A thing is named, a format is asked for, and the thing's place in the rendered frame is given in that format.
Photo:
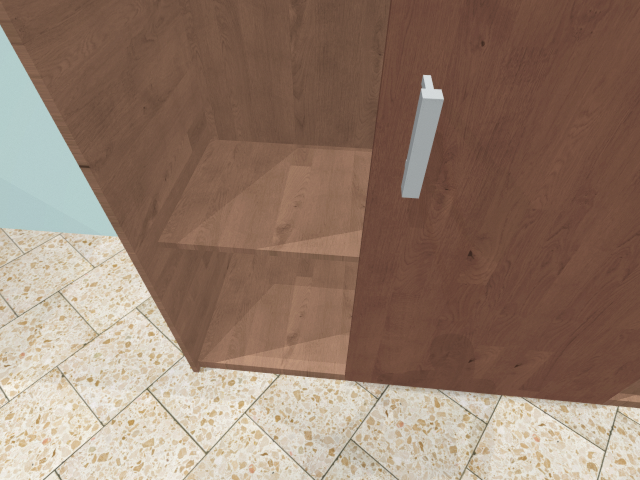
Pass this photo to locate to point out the handle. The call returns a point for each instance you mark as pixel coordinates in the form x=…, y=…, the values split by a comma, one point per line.
x=423, y=133

